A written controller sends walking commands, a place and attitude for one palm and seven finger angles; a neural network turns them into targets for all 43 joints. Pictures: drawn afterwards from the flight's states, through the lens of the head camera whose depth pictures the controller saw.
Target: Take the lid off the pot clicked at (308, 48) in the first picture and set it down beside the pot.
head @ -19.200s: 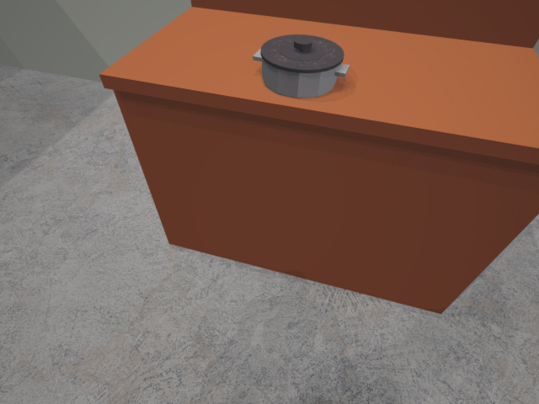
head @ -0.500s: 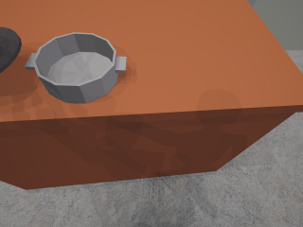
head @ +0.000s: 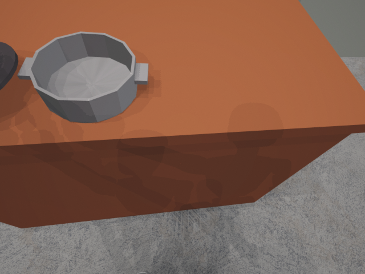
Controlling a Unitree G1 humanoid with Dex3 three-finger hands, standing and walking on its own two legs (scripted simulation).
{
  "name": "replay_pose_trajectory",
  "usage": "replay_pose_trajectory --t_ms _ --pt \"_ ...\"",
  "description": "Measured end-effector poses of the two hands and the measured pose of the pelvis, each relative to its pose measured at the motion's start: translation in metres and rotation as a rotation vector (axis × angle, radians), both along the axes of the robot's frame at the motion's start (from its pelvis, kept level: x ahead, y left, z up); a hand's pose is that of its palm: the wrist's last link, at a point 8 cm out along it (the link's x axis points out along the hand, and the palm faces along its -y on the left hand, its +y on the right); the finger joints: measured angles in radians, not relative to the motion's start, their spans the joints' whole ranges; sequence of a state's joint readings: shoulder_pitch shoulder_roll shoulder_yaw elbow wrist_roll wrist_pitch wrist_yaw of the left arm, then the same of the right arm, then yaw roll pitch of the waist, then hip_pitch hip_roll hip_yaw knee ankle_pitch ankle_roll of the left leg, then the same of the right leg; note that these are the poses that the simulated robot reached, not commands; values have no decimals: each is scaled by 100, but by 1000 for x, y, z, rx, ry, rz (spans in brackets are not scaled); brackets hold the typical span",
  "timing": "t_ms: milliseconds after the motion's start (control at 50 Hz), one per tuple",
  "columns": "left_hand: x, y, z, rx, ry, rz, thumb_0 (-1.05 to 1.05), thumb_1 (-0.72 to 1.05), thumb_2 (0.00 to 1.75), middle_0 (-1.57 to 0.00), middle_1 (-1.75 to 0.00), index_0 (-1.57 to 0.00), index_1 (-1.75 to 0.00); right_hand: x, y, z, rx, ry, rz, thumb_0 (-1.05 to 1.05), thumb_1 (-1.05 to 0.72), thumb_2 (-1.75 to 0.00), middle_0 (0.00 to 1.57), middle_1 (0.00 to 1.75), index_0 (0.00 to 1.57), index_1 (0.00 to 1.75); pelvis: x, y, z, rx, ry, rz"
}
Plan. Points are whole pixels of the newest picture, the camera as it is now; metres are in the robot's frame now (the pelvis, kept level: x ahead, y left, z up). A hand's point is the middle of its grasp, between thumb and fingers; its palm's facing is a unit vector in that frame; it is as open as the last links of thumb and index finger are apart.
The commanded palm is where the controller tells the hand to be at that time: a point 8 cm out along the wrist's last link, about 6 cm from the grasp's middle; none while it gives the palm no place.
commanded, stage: lower the lid onto the table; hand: left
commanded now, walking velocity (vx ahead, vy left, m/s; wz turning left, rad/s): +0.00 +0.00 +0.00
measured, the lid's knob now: out of the picture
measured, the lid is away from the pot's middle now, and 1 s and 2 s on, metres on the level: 0.23 0.24 0.24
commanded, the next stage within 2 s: open the fingers wide in 0.44 s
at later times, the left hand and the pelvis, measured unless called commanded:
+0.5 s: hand out of the picture +0.47 +0.37 +0.14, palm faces -0.40 -0.29 -0.87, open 3.4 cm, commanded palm +0.52 +0.37 +0.20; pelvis -0.01 +0.01 -0.01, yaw +0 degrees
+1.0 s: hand out of the picture +0.44 +0.37 +0.14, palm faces -0.39 -0.15 -0.91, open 5.5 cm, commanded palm +0.48 +0.36 +0.20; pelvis -0.03 +0.01 -0.01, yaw +1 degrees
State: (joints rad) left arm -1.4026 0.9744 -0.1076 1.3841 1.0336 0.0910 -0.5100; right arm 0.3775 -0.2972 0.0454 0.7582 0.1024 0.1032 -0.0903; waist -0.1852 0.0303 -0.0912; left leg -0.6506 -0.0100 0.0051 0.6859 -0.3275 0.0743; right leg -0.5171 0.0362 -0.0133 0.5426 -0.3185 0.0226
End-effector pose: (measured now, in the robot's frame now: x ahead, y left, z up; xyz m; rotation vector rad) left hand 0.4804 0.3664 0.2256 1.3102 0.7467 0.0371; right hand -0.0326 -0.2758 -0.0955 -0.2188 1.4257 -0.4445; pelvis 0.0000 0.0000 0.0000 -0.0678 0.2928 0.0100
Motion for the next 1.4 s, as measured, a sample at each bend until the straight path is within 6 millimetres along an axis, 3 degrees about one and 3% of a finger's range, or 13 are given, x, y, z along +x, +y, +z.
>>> replay_pose_trajectory --t_ms 280,540,680,900,1040,1400 --pt "-4 5 -17 -6 19 -11 -13 46 84 -40 -90 -114 -119 3 8 -6 10 -10 6 1 -90 -90 20 30 20 30 -3 3 -5 -9 10 0" --pt "-8 9 -26 -7 10 -33 -13 44 82 -41 -94 -114 -119 -10 12 -7 -2 6 -2 0 -90 -90 20 30 20 30 -10 7 -9 -17 14 -2" --pt "-19 7 -34 46 -35 -140 -13 44 81 -41 -93 -111 -118 -11 16 -10 23 25 -9 1 -90 -90 20 30 20 30 -13 10 -9 -14 5 -7" --pt "-40 10 -34 56 -36 -197 -7 39 80 -44 -92 -95 -111 17 15 -12 19 -38 45 1 -90 -90 20 30 20 30 -22 10 -9 -19 -16 10" --pt "-41 7 -29 71 -46 -215 -4 34 81 -47 -91 -82 -104 27 13 -12 7 -62 74 1 -90 -90 20 30 20 30 -27 11 -10 -18 -19 17" --pt "-21 2 -31 67 -47 -219 0 4 80 -45 -79 -52 -81 -5 17 -12 16 18 1 1 -90 -90 20 30 20 30 -20 13 -11 -16 0 -4"
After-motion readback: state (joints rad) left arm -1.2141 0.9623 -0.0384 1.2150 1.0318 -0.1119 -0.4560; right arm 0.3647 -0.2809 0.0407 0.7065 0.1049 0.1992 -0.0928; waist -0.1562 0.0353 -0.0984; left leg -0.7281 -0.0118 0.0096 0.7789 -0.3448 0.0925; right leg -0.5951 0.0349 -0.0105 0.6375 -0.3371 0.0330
